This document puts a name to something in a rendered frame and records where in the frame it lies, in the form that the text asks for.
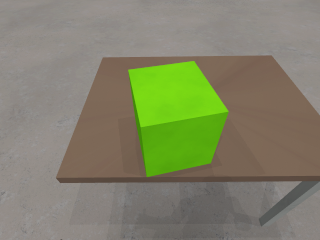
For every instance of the table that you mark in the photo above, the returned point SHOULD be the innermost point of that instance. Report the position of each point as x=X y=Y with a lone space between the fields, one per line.
x=271 y=133

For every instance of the carton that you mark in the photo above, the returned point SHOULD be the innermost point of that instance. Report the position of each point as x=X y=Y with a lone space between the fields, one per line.
x=179 y=117

